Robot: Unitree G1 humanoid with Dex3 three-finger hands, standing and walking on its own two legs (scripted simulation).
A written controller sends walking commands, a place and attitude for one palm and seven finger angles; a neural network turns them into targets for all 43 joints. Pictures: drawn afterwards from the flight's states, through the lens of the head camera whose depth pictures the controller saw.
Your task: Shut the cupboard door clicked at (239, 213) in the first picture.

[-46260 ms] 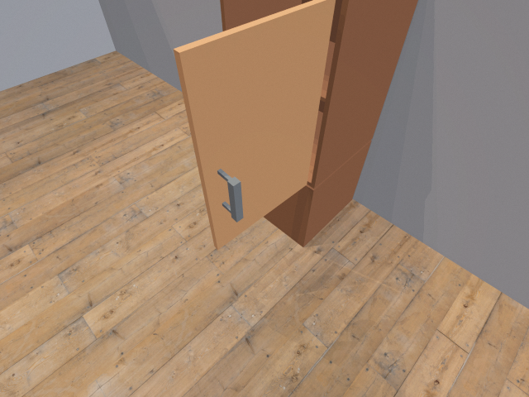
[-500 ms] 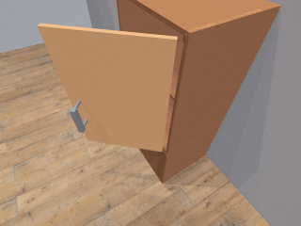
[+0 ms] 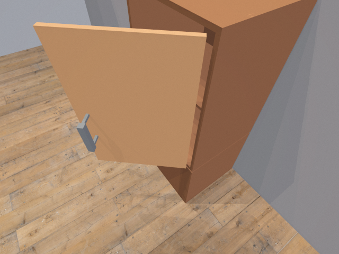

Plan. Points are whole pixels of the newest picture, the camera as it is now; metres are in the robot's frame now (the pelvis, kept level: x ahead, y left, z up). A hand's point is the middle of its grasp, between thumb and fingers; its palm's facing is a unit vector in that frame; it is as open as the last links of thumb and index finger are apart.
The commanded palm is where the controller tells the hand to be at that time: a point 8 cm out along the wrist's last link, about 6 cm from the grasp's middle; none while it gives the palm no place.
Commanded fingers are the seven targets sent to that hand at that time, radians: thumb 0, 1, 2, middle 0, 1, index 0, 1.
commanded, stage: shuffle to correct the standing spot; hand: left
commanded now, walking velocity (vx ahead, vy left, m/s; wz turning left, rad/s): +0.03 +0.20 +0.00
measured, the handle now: (89, 133) +0.49 +0.32 -0.09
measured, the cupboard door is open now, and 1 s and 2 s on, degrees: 48 48 48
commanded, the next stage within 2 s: come to a stop and stand still in 0.80 s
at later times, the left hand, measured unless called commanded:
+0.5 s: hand out of the picture -0.02 +0.27 -0.17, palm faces +0.15 -0.94 -0.29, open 7.4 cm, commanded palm none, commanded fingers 0.00 0.90 0.90 -0.20 -0.30 -0.20 -0.30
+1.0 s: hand out of the picture +0.07 +0.38 -0.15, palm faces +0.04 -0.97 -0.23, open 7.4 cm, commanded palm none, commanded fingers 0.00 0.90 0.90 -0.20 -0.30 -0.20 -0.30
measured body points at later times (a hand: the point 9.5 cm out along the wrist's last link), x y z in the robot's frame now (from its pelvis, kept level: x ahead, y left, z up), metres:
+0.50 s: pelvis -0.03 +0.07 +0.00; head +0.01 +0.07 +0.45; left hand -0.03 +0.32 -0.14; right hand +0.04 -0.18 -0.15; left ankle -0.07 +0.11 -0.67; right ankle -0.06 -0.04 -0.73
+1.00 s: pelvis -0.01 +0.18 +0.01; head +0.01 +0.18 +0.46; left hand +0.07 +0.43 -0.13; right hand +0.00 -0.05 -0.14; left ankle -0.01 +0.30 -0.72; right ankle -0.01 +0.11 -0.69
